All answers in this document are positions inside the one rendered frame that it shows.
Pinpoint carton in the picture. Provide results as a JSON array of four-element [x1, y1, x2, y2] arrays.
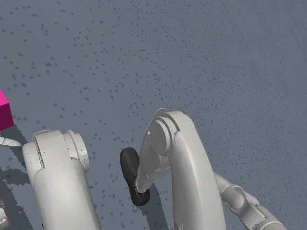
[[0, 89, 14, 131]]

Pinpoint left robot hand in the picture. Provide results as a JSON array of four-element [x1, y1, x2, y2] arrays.
[[0, 137, 22, 148]]

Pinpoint right robot hand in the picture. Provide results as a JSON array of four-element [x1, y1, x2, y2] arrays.
[[213, 172, 233, 200]]

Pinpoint left robot arm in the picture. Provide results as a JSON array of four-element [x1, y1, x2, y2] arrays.
[[0, 198, 12, 230]]

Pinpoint right robot foot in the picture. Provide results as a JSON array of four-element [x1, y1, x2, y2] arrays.
[[120, 147, 150, 206]]

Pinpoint right robot arm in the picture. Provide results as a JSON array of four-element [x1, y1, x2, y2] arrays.
[[222, 184, 288, 230]]

